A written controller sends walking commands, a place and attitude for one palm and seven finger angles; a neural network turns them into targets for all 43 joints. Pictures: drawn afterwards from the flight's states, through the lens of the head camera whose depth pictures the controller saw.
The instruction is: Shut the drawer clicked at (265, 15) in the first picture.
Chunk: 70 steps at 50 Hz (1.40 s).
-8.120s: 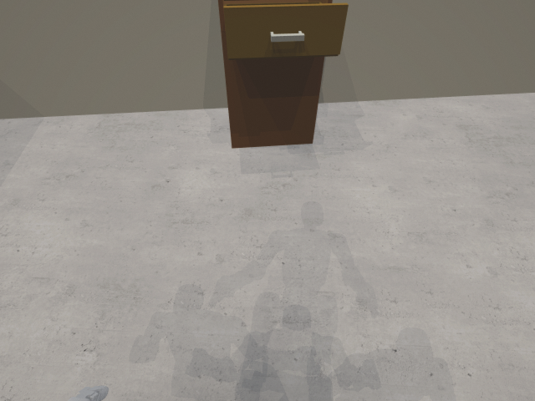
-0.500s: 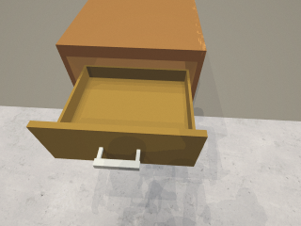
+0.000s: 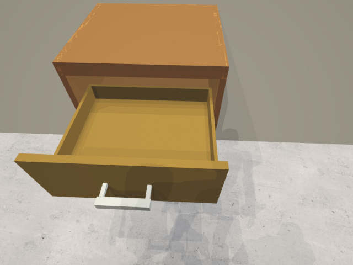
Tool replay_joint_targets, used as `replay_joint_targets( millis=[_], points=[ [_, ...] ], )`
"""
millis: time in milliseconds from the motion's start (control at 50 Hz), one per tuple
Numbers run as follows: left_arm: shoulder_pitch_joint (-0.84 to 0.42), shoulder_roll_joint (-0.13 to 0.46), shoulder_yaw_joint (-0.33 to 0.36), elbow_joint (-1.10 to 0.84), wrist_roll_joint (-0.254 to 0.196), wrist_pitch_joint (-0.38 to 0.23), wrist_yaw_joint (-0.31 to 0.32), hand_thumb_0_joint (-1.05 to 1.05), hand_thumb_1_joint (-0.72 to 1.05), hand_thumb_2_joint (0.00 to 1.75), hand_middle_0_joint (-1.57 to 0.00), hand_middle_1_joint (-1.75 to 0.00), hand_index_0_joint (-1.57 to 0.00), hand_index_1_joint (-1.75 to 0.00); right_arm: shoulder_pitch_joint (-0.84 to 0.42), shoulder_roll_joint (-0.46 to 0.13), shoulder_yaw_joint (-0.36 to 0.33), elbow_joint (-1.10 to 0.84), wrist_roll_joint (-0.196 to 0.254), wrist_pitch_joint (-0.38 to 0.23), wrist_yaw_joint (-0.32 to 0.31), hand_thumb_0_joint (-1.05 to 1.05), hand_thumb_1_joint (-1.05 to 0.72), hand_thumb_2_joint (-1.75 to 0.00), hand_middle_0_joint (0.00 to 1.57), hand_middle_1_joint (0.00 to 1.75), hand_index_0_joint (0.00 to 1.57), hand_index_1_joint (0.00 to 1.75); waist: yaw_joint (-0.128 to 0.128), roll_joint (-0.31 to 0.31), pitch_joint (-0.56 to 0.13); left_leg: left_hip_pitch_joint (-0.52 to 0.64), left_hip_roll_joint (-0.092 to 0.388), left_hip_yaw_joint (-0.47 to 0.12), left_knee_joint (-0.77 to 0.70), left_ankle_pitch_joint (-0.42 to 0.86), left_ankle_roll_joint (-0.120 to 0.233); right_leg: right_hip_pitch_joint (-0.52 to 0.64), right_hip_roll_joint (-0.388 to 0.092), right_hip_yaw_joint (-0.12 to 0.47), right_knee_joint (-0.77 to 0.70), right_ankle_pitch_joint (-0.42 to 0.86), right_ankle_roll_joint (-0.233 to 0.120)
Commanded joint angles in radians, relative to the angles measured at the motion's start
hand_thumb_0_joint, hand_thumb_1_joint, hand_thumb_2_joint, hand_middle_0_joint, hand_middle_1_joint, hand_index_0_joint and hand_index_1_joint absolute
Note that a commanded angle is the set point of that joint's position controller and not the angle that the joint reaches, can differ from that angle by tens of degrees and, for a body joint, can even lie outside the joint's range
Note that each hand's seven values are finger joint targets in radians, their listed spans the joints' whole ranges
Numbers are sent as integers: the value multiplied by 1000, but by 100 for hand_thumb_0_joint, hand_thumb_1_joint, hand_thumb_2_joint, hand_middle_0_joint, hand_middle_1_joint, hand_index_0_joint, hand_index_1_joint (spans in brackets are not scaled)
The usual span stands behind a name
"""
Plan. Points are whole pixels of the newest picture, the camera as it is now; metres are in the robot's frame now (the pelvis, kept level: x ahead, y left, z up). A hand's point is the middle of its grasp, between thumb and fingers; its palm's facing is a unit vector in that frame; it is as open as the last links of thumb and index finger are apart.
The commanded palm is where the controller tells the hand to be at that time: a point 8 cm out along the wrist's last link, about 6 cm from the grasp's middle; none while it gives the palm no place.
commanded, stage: come to a stop and stand still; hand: left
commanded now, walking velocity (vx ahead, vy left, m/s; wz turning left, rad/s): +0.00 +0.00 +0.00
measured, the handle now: (125, 195) +0.27 +0.14 +0.00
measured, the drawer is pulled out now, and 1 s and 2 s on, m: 0.30 0.30 0.30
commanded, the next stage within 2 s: look again from close up in 0.02 s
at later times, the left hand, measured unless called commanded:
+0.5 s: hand out of the picture +0.00 +0.17 -0.17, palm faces +0.03 -0.97 -0.25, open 7.4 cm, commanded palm none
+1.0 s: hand (103, 248) +0.16 +0.16 +0.00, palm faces +0.14 -0.99 +0.00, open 7.0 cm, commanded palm +0.08 +0.20 -0.04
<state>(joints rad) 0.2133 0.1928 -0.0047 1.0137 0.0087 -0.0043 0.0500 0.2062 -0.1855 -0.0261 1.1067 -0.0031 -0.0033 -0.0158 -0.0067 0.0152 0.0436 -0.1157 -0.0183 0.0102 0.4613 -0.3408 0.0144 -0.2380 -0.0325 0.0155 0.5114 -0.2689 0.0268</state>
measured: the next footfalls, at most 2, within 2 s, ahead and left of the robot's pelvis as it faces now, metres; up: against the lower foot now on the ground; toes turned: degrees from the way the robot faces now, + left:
none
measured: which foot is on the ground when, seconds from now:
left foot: down 0.00-1.00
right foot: down 0.00-1.00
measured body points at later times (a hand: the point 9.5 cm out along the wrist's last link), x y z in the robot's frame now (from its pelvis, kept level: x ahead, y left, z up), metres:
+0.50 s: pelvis -0.01 -0.01 +0.00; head +0.00 -0.02 +0.45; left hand +0.00 +0.23 -0.15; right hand +0.00 -0.24 -0.16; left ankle -0.06 +0.11 -0.74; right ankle +0.00 -0.14 -0.74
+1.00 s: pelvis -0.04 -0.02 -0.04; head -0.03 -0.02 +0.41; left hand +0.14 +0.21 +0.00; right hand +0.14 -0.27 -0.10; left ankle -0.06 +0.11 -0.74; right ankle +0.00 -0.14 -0.74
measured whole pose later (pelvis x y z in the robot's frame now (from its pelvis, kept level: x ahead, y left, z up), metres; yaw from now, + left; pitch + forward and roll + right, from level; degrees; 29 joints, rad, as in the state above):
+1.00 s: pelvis -0.04 -0.02 -0.04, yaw +1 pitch +7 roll +1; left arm 0.42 0.13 0.12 0.14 -0.22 -0.50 -0.13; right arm 0.21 -0.25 -0.06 0.64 0.01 -0.31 0.01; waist -0.03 -0.01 -0.12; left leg -0.52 -0.01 -0.01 0.86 -0.46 -0.01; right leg -0.62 -0.03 0.00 0.86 -0.36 0.00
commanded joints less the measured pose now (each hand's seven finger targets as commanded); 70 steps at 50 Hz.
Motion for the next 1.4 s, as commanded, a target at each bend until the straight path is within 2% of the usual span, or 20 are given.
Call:
replay_joint_targets(
  millis=[0,620,680,700,720,740,760,800,820,840,860,880,920,940,960,1000,1060,1160,1220,1380],
  points=[
    [57,130,29,-36,2,-13,5,0,90,90,-20,-30,-20,-30,40,-107,-19,-31,-3,-19,-5,0,-90,-90,20,30,20,30,4,-25,-41,-10,107,-76,-58,340,5,36,-83,63,-66,289,-52],
    [111,106,32,1,7,-6,1,0,90,90,-20,-30,-20,-30,107,-57,-11,7,-1,-17,-6,0,-90,-90,20,30,20,30,7,-38,24,-67,98,-74,-77,176,12,-29,-72,82,-123,65,-57],
    [110,101,33,-2,6,-6,1,0,90,90,-20,-30,-20,-30,112,-57,-10,8,-1,-21,-8,0,-90,-90,20,30,20,30,9,5,12,-64,107,-81,-85,199,14,-24,-63,73,-108,92,-56],
    [191,102,35,59,9,-29,30,0,90,90,-20,-30,-20,-30,26,-90,-3,-71,0,-28,-6,0,-90,-90,20,30,20,30,44,-98,-25,-146,124,-24,90,222,-17,75,-109,68,-71,427,-46],
    [-571,300,153,-1488,-190,-257,20,0,90,90,-22,-32,-22,-32,25,-246,-18,-435,57,-198,-50,0,-90,-90,20,30,20,30,-61,111,-536,74,3,-13,-49,343,9,192,-17,12,3,371,-61],
    [-50,236,166,-1206,-110,-204,65,0,90,90,-24,-34,-24,-34,-49,-153,-8,-380,33,-287,-97,0,-90,-90,20,30,20,30,39,222,-481,84,28,13,-39,438,6,152,23,-34,47,216,-83],
    [230,9,24,-1006,-150,-77,94,0,90,90,-26,-37,-26,-37,-55,-121,-11,-371,50,-325,-82,0,-90,-90,20,30,20,30,1,184,-274,-73,41,-18,-32,367,-33,32,13,-107,22,104,-55],
    [76,-5,32,-1055,-180,-135,60,0,90,90,-30,-41,-30,-41,-41,-166,-21,-406,46,-349,-68,0,-90,-90,20,30,20,30,-59,-78,11,-239,22,-53,22,115,-7,-142,16,-122,1,-7,-27],
    [108,20,83,-1006,-182,-202,29,0,90,90,-32,-43,-32,-43,-30,-181,-36,-432,29,-360,-60,0,-90,-90,20,30,20,30,-59,-156,4,-298,12,-48,66,35,-3,-204,19,-124,18,-98,-25],
    [255,-17,90,-953,-195,-269,-17,0,90,90,-34,-45,-34,-45,-46,-172,-43,-478,16,-370,-46,0,-90,-90,20,30,20,30,-11,-175,-10,-364,4,-39,107,-15,-7,-240,20,-124,55,-170,-29],
    [358,-16,109,-924,-199,-341,-64,0,90,90,-36,-47,-36,-47,-62,-167,-46,-520,17,-376,-28,0,-90,-90,20,30,20,30,25,-108,-42,-400,-7,-18,148,-14,-16,-236,15,-115,96,-174,-40],
    [407,-21,116,-924,-208,-420,-118,0,90,90,-38,-50,-38,-50,-63,-160,-48,-558,10,-376,-10,0,-90,-90,20,30,20,30,43,-150,-103,-451,-14,-6,194,-7,-25,-249,17,-114,154,-183,-44],
    [491,-47,99,-905,-225,-568,-247,0,90,90,-42,-54,-42,-54,-90,-163,-63,-621,8,-365,27,0,-90,-90,20,30,20,30,55,-157,-122,-549,-19,14,302,5,-33,-293,21,-92,249,-134,-53],
    [494,-9,112,-935,-220,-628,-297,0,90,90,-44,-56,-44,-56,-100,-169,-71,-656,10,-360,44,0,-90,-90,20,30,20,30,55,-151,-152,-596,-22,18,351,7,-30,-302,15,-72,286,-108,-58],
    [492,2,92,-976,-205,-671,-346,0,90,90,-46,-58,-46,-58,-96,-171,-74,-684,16,-358,61,0,-90,-90,20,30,20,30,50,-84,-185,-601,-21,21,388,17,-23,-315,12,-53,320,-76,-64],
    [459,10,66,-1132,-226,-657,-385,0,90,90,-50,-62,-50,-62,-110,-173,-68,-761,30,-351,61,0,-90,-90,20,30,20,30,47,-27,-245,-627,-19,26,422,-15,-7,-357,12,-36,360,-120,-63],
    [384,60,112,-1300,-249,-554,-336,0,90,90,-56,-69,-56,-69,-85,-173,-63,-810,37,-321,34,0,-90,-90,20,30,20,30,25,15,-264,-651,-17,5,445,-63,0,-405,24,-36,375,-188,-54],
    [296,59,62,-1580,-199,-500,-213,0,90,90,-66,-80,-66,-80,-14,-159,-46,-834,32,-279,3,0,-90,-90,20,30,20,30,-23,52,-333,-597,1,-31,489,12,13,-436,38,-67,418,-80,-54],
    [344,36,20,-1561,-180,-475,-216,0,90,90,-72,-86,-72,-86,-12,-150,-34,-833,35,-262,0,0,-90,-90,20,30,20,30,-35,45,-320,-602,7,-40,496,30,13,-434,35,-72,410,-55,-52],
    [534,66,100,-1521,-228,-320,-252,0,90,90,-88,-104,-88,-104,-75,-117,-21,-846,55,-242,-19,0,-90,-90,20,30,20,30,28,-60,-317,-623,-1,-35,436,38,7,-283,21,-60,342,-64,-38]
  ],
)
